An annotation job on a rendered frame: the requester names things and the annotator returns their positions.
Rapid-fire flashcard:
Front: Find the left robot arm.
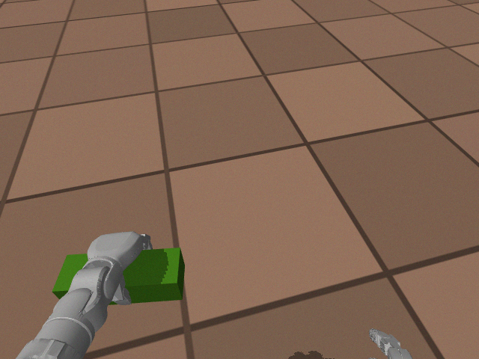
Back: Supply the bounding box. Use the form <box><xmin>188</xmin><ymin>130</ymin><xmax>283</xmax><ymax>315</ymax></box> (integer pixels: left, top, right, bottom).
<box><xmin>16</xmin><ymin>256</ymin><xmax>123</xmax><ymax>359</ymax></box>

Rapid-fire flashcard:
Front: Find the left robot hand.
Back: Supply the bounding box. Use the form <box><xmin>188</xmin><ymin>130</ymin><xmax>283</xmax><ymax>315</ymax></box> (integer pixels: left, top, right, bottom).
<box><xmin>87</xmin><ymin>231</ymin><xmax>153</xmax><ymax>305</ymax></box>

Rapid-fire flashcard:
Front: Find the right robot hand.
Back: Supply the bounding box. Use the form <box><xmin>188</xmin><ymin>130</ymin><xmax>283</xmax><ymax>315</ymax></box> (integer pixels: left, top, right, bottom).
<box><xmin>368</xmin><ymin>328</ymin><xmax>413</xmax><ymax>359</ymax></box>

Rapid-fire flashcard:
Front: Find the carton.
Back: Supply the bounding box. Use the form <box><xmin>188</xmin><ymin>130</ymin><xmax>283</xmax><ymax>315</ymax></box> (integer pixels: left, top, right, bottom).
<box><xmin>52</xmin><ymin>248</ymin><xmax>185</xmax><ymax>305</ymax></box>

